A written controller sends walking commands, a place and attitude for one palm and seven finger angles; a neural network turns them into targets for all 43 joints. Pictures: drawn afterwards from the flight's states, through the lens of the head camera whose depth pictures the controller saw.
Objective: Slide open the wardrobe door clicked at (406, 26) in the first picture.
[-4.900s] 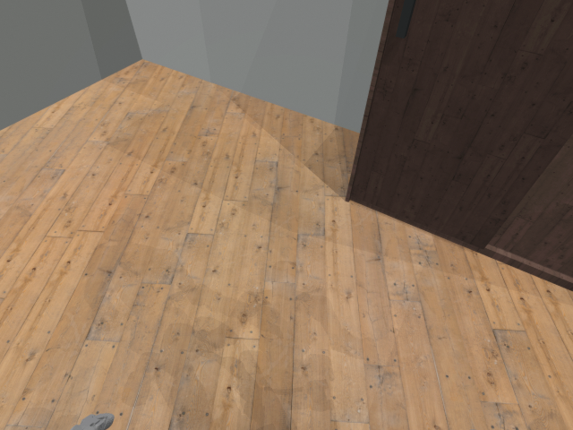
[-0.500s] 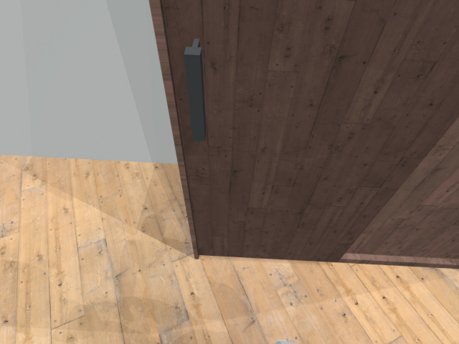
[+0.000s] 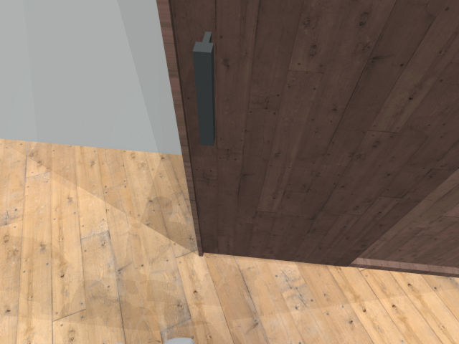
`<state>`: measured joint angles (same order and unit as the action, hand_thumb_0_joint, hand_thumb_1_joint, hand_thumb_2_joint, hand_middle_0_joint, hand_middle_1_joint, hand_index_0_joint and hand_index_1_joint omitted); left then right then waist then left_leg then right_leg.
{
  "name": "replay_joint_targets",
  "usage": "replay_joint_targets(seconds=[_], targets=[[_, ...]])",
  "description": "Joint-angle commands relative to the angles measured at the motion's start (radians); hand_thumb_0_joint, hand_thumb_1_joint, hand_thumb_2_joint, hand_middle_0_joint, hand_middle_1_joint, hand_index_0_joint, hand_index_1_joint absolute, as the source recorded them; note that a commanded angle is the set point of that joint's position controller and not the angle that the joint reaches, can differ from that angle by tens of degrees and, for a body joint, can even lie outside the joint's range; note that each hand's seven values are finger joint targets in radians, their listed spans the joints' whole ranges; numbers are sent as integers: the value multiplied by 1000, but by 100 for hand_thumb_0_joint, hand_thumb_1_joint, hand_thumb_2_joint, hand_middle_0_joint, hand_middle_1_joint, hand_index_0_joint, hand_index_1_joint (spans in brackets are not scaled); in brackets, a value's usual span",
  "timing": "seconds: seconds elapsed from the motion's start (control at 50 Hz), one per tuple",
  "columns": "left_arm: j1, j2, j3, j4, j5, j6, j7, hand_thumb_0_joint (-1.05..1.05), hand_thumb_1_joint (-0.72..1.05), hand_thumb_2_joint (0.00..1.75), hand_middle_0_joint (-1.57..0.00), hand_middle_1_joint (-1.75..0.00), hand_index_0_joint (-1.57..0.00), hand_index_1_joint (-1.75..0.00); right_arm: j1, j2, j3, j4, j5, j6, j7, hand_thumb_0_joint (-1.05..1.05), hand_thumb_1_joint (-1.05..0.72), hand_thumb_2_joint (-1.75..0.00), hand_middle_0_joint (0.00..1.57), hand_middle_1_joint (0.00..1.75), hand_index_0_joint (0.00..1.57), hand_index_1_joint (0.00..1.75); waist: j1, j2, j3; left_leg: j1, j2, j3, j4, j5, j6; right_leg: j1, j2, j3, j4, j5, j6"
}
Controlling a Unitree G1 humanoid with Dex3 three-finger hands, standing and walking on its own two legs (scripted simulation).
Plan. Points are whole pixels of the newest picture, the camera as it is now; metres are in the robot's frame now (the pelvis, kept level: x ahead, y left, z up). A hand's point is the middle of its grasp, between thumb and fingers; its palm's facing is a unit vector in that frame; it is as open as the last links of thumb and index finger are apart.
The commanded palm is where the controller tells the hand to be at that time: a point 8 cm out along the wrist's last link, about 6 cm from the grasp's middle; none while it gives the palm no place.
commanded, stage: come to a stop and stand still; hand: left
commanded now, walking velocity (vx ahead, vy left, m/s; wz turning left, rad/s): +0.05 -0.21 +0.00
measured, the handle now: (207, 93) +0.49 +0.08 +0.16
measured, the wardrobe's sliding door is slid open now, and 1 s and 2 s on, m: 0.00 0.00 0.00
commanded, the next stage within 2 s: look again from close up in 1.54 s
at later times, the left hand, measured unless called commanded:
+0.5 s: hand out of the picture +0.00 +0.16 -0.16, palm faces -0.01 -0.98 -0.21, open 7.4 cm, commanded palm none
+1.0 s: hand out of the picture -0.04 +0.11 -0.17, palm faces +0.01 -0.99 -0.14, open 7.4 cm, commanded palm none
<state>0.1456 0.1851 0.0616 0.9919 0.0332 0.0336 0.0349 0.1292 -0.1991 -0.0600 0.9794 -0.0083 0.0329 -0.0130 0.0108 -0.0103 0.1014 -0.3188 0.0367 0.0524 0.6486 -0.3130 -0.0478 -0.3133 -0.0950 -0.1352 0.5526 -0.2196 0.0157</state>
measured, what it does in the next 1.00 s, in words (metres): steps on the spot: left foot, then right foot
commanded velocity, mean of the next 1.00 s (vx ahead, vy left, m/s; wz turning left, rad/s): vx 0.01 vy -0.04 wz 0.00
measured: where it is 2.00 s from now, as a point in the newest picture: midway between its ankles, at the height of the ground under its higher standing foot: outside the picture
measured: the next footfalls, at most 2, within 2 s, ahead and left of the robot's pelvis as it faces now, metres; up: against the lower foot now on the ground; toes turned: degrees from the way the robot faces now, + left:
left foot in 0.02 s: +0.05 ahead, +0.11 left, +0.00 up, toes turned +2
right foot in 0.44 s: -0.03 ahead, -0.14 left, +0.00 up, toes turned -4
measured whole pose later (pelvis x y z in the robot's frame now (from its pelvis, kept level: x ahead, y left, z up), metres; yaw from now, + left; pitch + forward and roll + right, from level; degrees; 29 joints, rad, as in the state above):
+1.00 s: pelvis -0.02 -0.03 +0.01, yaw -1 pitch +0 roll -1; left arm 0.34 0.07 0.00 1.12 0.02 -0.03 0.05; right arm 0.29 -0.13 -0.01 1.11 -0.01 0.00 -0.02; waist -0.01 0.03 0.05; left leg -0.30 0.09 0.02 0.57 -0.27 -0.02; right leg -0.13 0.03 -0.06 0.45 -0.31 -0.02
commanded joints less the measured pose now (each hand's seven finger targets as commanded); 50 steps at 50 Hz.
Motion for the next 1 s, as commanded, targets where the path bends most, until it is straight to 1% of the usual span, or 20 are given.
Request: replay_joint_targets(seconds=[0.0, 0.02, 0.04, 0.08, 0.12, 0.28, 0.36, 0.38, 0.4, 0.42, 0.44, 0.46, 0.48, 0.54, 0.6, 0.88, 0.9, 0.92, 0.94, 0.98], targets=[[73, 52, 6, -67, -21, 4, 2, 0, 90, 90, -20, -30, -20, -30, 140, -177, -21, -37, -18, -26, -5, 0, -90, -90, 20, 30, 20, 30, -29, 315, -118, 79, 353, -368, -410, 320, 157, -102, 57, 72, 243, -339, 21], [55, 79, 11, -63, -14, 14, 2, 0, 90, 90, -20, -30, -20, -30, 95, -176, -20, -46, -23, -28, -19, 0, -90, -90, 20, 30, 20, 30, -35, 257, -94, -11, 369, -383, -451, 212, 196, -81, 53, 159, 365, -338, 15], [57, 88, 20, -46, -9, 20, -4, 0, 90, 90, -20, -30, -20, -30, 55, -165, -15, -46, -25, -29, -28, 0, -90, -90, 20, 30, 20, 30, -15, 231, -64, -27, 326, -348, -459, 125, 187, -104, 59, 194, 445, -281, 13], [123, 102, 24, -3, -7, 12, -21, 0, 90, 90, -20, -30, -20, -30, 6, -125, 2, -50, -21, -36, -32, 0, -90, -90, 20, 30, 20, 30, 17, 159, -68, 43, 261, -245, -432, 115, 173, -141, 60, 195, 486, -189, 19], [135, 101, 21, 13, -8, 11, -27, 0, 90, 90, -20, -30, -20, -30, 43, -128, -2, -36, -17, -39, -34, 0, -90, -90, 20, 30, 20, 30, -4, 147, -99, 121, 245, -194, -424, 173, 172, -148, 62, 181, 476, -160, 31], [80, 52, -7, 9, -13, 4, -30, 0, 90, 90, -20, -30, -20, -30, 159, -137, -20, 34, -18, -34, -33, 0, -90, -90, 20, 30, 20, 30, -63, 183, -110, 246, 258, -209, -389, 302, 195, -67, 55, 116, 161, -252, 26], [183, 35, -16, 65, -21, -12, -19, 0, 90, 90, -20, -30, -20, -30, 148, -137, -19, 61, -10, -32, -25, 0, -90, -90, 20, 30, 20, 30, -19, 187, -167, 207, 207, -171, -335, 278, 150, 110, 71, 74, -110, -72, 10], [197, 50, -17, 78, -19, -23, -14, 0, 90, 90, -20, -30, -20, -30, 157, -110, -15, 70, -4, -35, -23, 0, -90, -90, 20, 30, 20, 30, -11, 138, -151, 154, 169, -146, -289, 290, 119, 185, 59, 89, -238, 23, 6], [207, 81, -14, 87, -18, -33, -8, 0, 90, 90, -20, -30, -20, -30, 168, -70, -6, 76, 3, -39, -18, 0, -90, -90, 20, 30, 20, 30, -13, 56, -157, 80, 129, -94, -238, 229, 75, 263, -18, 167, -273, 79, -15], [182, 117, -15, 88, -19, -38, -2, 0, 90, 90, -20, -30, -20, -30, 161, -26, 8, 72, 8, -38, -13, 0, -90, -90, 20, 30, 20, 30, -24, -45, -118, 27, 73, -33, -219, 102, 38, 236, -115, 244, -289, 79, -52], [157, 132, -22, 85, -22, -39, -2, 0, 90, 90, -20, -30, -20, -30, 149, -6, 19, 73, 5, -35, -4, 0, -90, -90, 20, 30, 20, 30, -30, -35, -94, 56, 43, -25, -229, 48, 26, 148, -154, 253, -297, 9, -75], [147, 133, -17, 90, -22, -47, -3, 0, 90, 90, -20, -30, -20, -30, 131, 1, 25, 78, -7, -21, -7, 0, -90, -90, 20, 30, 20, 30, -19, -205, -46, 72, 33, -11, -206, 27, 21, 57, -126, 280, -345, -79, -84], [130, 108, -25, 92, -19, -46, -2, 0, 90, 90, -20, -30, -20, -30, 142, -7, 25, 88, -12, -18, -7, 0, -90, -90, 20, 30, 20, 30, -25, -226, 11, 82, 43, -12, -196, 45, 24, 4, -115, 264, -363, -116, -89], [141, 66, -38, 102, -29, -47, 0, 0, 90, 90, -20, -30, -20, -30, 212, -8, 34, 143, -9, -28, -11, 0, -90, -90, 20, 30, 20, 30, -34, -88, 10, 141, 61, -24, -241, 189, 27, 23, -52, 200, -295, -27, -65], [158, 66, -35, 108, -30, -41, 2, 0, 90, 90, -20, -30, -20, -30, 225, -6, 35, 161, -6, -26, -13, 0, -90, -90, 20, 30, 20, 30, -29, -28, 28, 126, 69, -22, -244, 182, 22, 28, -35, 194, -305, -98, -55], [229, 22, -35, 133, -28, -46, 7, 0, 90, 90, -20, -30, -20, -30, 239, 8, 34, 177, -2, -36, -27, 0, -90, -90, 20, 30, 20, 30, -16, 5, -24, 159, 83, -31, -241, 261, 32, 97, -11, 167, -254, 70, -47], [314, 49, -39, 151, -8, -82, 44, 0, 90, 90, -20, -30, -20, -30, 104, -18, 38, 90, 3, -61, -16, 0, -90, -90, 20, 30, 20, 30, 35, -48, -1, 31, 65, 0, 13, 198, 14, 100, -90, 277, -243, 652, 6], [268, 87, -35, 98, -7, -97, 37, 0, 90, 90, -20, -30, -20, -30, 167, 35, 41, 50, -3, -52, -8, 0, -90, -90, 20, 30, 20, 30, -35, -39, -69, -20, 28, -34, 27, -32, 42, 174, -134, 258, -184, 688, -49], [243, 83, -36, 80, -5, -99, 32, 0, 90, 90, -20, -30, -20, -30, 198, 38, 38, 54, 0, -51, -6, 0, -90, -90, 20, 30, 20, 30, -42, -51, -117, -8, 31, -15, 14, -46, 47, 183, -116, 231, -164, 571, -96], [215, 61, -36, 59, -14, -103, 28, 0, 90, 90, -20, -30, -20, -30, 240, 41, 44, 61, -4, -63, -4, 0, -90, -90, 20, 30, 20, 30, -51, 14, -157, 95, 19, -20, -114, 133, 52, 184, -58, 176, -84, 521, -100]])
